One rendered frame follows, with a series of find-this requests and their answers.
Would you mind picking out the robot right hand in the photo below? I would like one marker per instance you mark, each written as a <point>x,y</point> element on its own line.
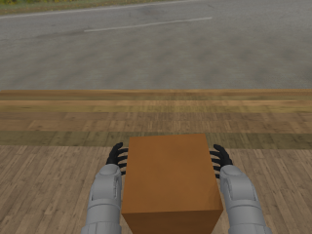
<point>223,160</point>

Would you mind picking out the robot right forearm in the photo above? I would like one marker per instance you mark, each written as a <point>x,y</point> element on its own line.
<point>241,202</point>

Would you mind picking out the robot left forearm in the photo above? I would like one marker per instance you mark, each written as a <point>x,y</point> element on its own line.
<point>104,205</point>

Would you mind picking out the carton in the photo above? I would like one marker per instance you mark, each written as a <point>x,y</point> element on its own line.
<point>170,186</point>

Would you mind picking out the robot left hand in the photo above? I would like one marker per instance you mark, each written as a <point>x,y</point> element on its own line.
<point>114,159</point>

